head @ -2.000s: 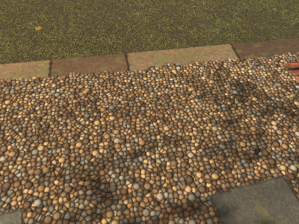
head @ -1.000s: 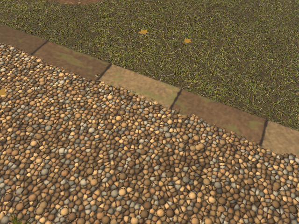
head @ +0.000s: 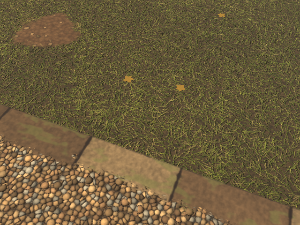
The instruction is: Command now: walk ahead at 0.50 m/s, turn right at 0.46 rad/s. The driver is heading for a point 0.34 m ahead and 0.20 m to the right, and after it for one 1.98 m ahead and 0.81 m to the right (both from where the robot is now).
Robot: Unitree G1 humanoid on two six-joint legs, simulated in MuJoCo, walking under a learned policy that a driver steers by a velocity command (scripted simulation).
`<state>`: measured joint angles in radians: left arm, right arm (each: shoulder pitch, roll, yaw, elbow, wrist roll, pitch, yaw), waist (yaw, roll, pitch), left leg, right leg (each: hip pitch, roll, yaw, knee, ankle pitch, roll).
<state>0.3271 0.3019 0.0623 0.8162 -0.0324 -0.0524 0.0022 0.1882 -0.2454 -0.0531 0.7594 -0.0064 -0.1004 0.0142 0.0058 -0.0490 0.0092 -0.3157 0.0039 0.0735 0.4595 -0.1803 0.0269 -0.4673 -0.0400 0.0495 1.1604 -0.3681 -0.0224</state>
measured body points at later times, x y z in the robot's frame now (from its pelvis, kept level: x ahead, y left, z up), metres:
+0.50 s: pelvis +0.24 -0.08 -0.01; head +0.28 -0.10 +0.43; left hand +0.46 +0.13 -0.11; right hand +0.25 -0.38 -0.13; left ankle +0.17 +0.11 -0.63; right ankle +0.29 -0.17 -0.74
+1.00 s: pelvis +0.51 -0.13 -0.01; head +0.52 -0.13 +0.44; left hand +0.72 +0.07 -0.13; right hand +0.48 -0.43 -0.10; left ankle +0.60 -0.07 -0.74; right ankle +0.35 -0.19 -0.64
